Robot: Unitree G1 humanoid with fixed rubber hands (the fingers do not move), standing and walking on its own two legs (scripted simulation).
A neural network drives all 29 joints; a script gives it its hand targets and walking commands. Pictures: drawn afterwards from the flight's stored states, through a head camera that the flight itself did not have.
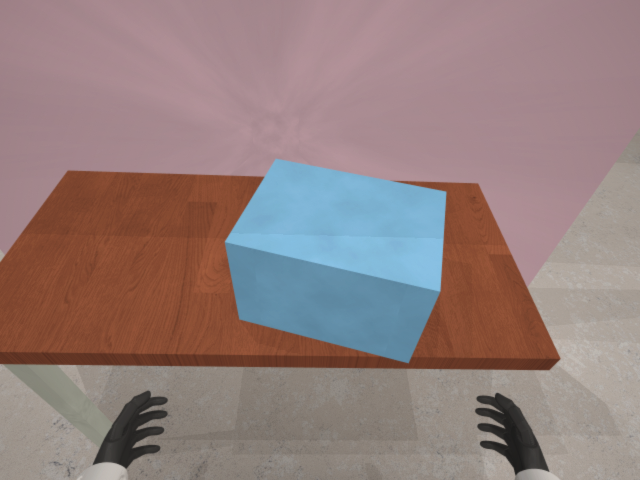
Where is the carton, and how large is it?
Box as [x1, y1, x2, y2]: [225, 159, 445, 362]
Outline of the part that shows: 275,159 225,241 239,319 408,362 440,289 445,191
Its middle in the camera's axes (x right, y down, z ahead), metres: +0.03 +0.02 +0.63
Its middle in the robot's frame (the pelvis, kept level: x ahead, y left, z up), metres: +0.45 -0.01 +0.00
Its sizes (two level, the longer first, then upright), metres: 0.283 0.204 0.186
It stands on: a table, 0.67 m high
